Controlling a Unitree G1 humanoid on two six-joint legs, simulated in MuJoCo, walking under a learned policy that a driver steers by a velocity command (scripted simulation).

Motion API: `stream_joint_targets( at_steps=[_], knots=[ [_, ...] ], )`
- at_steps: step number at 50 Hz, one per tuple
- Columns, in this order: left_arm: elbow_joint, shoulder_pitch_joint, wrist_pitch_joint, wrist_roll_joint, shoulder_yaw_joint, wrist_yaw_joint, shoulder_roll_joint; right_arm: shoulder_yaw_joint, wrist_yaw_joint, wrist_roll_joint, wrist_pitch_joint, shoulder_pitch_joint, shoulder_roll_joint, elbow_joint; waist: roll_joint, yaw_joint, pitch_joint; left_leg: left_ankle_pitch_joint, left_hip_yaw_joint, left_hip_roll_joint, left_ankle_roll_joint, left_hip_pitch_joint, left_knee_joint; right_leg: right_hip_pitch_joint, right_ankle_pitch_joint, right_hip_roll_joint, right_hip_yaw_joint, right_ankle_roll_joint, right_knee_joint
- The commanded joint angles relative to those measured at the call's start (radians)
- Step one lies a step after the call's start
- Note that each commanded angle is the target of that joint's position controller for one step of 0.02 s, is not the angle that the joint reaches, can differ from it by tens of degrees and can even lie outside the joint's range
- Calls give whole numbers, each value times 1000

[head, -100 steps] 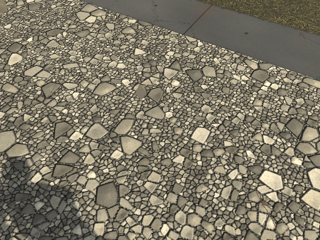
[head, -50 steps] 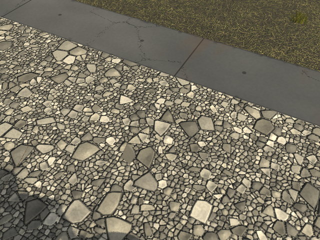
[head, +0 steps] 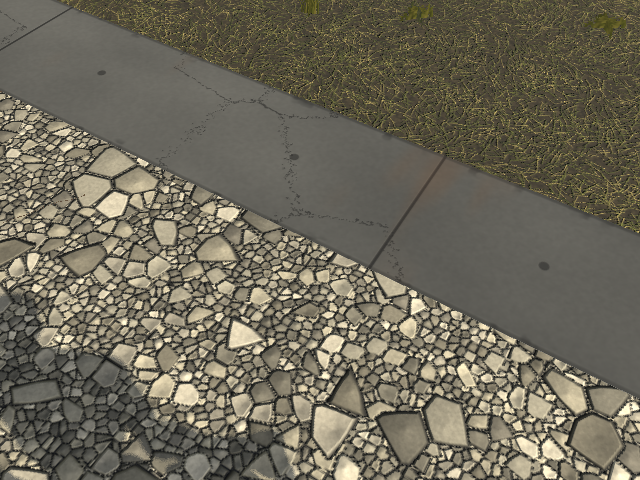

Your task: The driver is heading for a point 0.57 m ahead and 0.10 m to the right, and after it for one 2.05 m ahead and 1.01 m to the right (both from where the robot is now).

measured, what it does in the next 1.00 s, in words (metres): walks ahead: right foot, then left foot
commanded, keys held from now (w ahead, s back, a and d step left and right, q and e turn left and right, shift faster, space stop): w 0.58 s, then w+e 0.42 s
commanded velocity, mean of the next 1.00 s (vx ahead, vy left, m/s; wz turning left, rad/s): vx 0.50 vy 0.00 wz -0.13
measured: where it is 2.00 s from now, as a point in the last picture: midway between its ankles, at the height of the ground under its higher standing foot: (418, 267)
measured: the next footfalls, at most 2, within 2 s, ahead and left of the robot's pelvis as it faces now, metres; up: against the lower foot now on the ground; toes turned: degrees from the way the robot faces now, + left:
right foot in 0.44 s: +0.42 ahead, -0.15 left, +0.00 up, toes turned -3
left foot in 0.96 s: +0.70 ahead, +0.08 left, +0.00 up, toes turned -9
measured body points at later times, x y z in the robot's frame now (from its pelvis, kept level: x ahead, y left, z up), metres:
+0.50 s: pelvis +0.28 -0.05 -0.01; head +0.31 -0.06 +0.44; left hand +0.46 +0.19 -0.12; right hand +0.25 -0.32 -0.16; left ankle +0.09 +0.08 -0.66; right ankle +0.38 -0.15 -0.74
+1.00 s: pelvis +0.54 -0.02 -0.01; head +0.58 -0.01 +0.44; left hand +0.56 +0.26 -0.15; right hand +0.72 -0.29 -0.10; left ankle +0.66 +0.08 -0.74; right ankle +0.38 -0.14 -0.71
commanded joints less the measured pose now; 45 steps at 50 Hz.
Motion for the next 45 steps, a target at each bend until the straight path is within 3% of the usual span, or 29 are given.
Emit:
stream_joint_targets(
  at_steps=[1,4,6,10,16,19,20,21,22,23,24,25,26,27,29,31,34,38,42,45],
  knots=[
    [-51,40,9,8,24,10,56,-12,4,-10,-17,24,-78,-24,110,18,-59,72,-295,257,166,150,-303,-155,98,-101,44,-7,-25],
    [-79,-28,23,16,30,16,58,-22,-12,-8,-21,77,-123,4,84,19,-14,162,-231,252,182,145,-343,-234,203,-109,35,19,-140],
    [-104,-104,21,22,33,14,57,-22,-25,-5,-14,115,-129,19,75,0,1,197,-205,248,171,184,-349,-293,304,-108,31,33,-252],
    [-141,-238,13,17,23,0,32,-19,-37,4,-6,174,-137,40,83,-40,24,188,-140,217,136,222,-358,-269,466,-72,-3,34,-481],
    [-203,-395,-1,4,9,-33,33,-26,-43,13,18,268,-149,92,85,-85,73,208,-144,280,132,405,-291,-303,393,-38,-20,13,-643],
    [-204,-346,-10,3,19,-46,67,-36,-48,16,30,242,-169,94,113,-35,35,409,-142,301,107,449,-198,-179,288,0,-45,-27,-684],
    [-183,-264,-12,5,32,-44,93,-38,-48,17,34,217,-176,89,126,15,-18,582,-121,282,92,438,-107,-45,279,36,-77,-46,-698],
    [-130,-99,-12,8,57,-38,138,-31,-47,15,38,199,-158,81,111,92,-115,669,-81,228,66,378,76,185,305,60,-91,-77,-708],
    [-89,95,-10,21,79,-28,214,-15,-47,0,36,199,-128,56,15,154,-266,421,-38,168,30,157,386,515,333,-113,104,-145,-676],
    [-64,163,-6,24,92,-31,283,26,-33,0,12,326,17,53,-254,89,-404,-280,-53,-27,-35,-251,744,859,166,-347,591,-313,-787],
    [-68,155,-5,17,64,-31,182,5,-27,24,-14,274,-81,67,-181,119,-403,-415,-192,5,-19,-366,876,849,72,-337,686,-294,-868],
    [-86,58,-7,14,49,-26,140,-11,-25,46,-30,172,-142,33,-137,107,-246,-342,-176,60,-2,-433,895,715,114,-303,526,-241,-883],
    [-106,-26,-7,19,39,-26,114,-12,-31,45,-33,113,-141,20,-47,76,-167,-247,-148,114,0,-398,850,559,209,-264,400,-213,-909],
    [-111,-78,-9,26,31,-30,87,-19,-38,29,-27,86,-131,17,-9,46,-101,-193,-136,144,-5,-354,783,425,291,-227,315,-197,-942],
    [-99,-91,-14,36,22,-36,60,-22,-41,20,1,128,-89,26,-37,-6,-78,-140,-142,177,-7,-252,707,304,327,-187,231,-185,-1001],
    [-80,-60,-17,27,28,-32,92,-22,-46,10,15,114,-64,14,-32,-21,-48,-114,-125,183,-23,-255,625,252,361,-176,201,-207,-1040],
    [-66,-11,-11,21,37,-12,124,-27,-50,-3,16,-15,-76,-33,-15,1,-1,30,-121,174,-59,-329,432,254,352,-160,176,-206,-1072],
    [-51,45,-1,12,41,4,136,-20,-39,3,5,-160,-60,-69,-33,38,20,217,-104,116,-77,-264,173,241,320,-113,127,-162,-1061],
    [-28,109,10,0,45,10,135,-14,-23,16,-9,-269,-70,-106,-48,70,37,214,-112,88,-79,-222,60,293,274,-137,169,-155,-1002],
    [-34,93,23,-2,57,19,155,-26,-15,20,-25,-242,-118,-112,-72,33,19,131,-126,79,-62,-129,2,333,265,-168,231,-133,-924]
  ],
)
Velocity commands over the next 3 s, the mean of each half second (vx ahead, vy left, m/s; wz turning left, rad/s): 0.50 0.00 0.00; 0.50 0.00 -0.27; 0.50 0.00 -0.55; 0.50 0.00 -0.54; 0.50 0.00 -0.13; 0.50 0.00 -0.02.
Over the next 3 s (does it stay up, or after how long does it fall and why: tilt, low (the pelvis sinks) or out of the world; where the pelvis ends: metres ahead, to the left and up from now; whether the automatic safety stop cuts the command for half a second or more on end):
stays up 1.42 -0.61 -0.08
